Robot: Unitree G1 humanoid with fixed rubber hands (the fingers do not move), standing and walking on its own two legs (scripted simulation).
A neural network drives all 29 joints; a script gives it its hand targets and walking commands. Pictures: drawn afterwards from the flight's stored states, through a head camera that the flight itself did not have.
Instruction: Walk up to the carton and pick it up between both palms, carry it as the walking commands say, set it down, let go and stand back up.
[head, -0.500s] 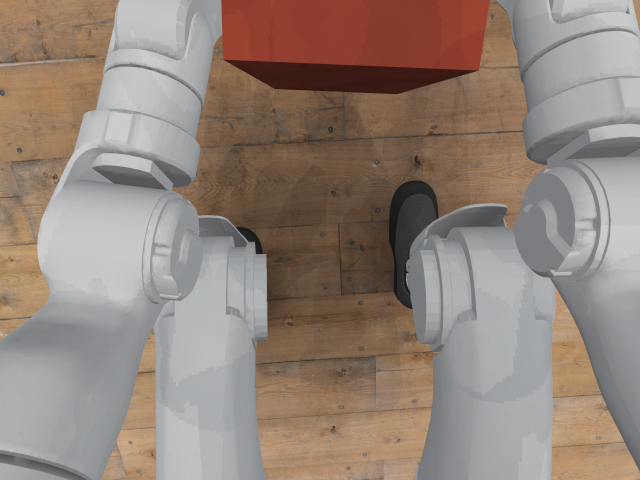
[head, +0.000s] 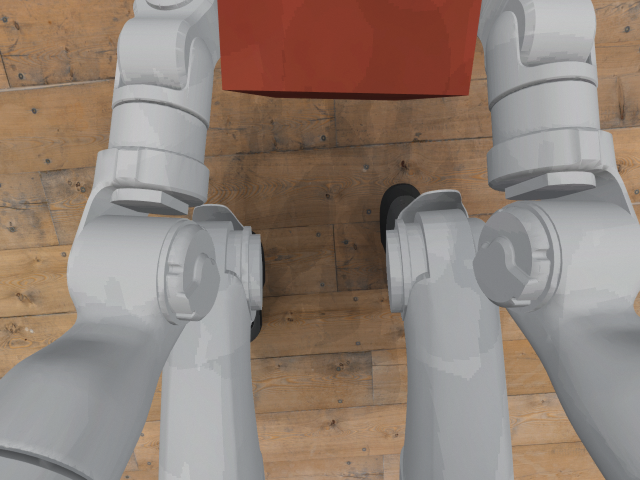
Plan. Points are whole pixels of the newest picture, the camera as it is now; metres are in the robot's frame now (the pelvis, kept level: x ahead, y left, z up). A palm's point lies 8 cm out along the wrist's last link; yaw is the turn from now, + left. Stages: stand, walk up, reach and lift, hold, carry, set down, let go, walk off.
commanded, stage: reach and lift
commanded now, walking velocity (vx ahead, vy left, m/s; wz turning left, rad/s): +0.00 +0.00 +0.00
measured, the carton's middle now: (342, 0) +0.52 -0.05 -0.21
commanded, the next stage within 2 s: none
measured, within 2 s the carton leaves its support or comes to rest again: neither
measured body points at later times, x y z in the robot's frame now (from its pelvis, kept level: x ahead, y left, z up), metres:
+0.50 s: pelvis -0.01 +0.00 +0.03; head +0.35 -0.02 +0.30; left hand +0.55 +0.09 -0.10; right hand +0.53 -0.18 -0.10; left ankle +0.11 +0.14 -0.38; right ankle +0.16 -0.15 -0.38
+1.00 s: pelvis -0.02 +0.00 +0.08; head +0.32 -0.03 +0.37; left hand +0.53 +0.09 -0.02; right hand +0.51 -0.18 -0.02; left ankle +0.11 +0.14 -0.38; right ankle +0.16 -0.15 -0.38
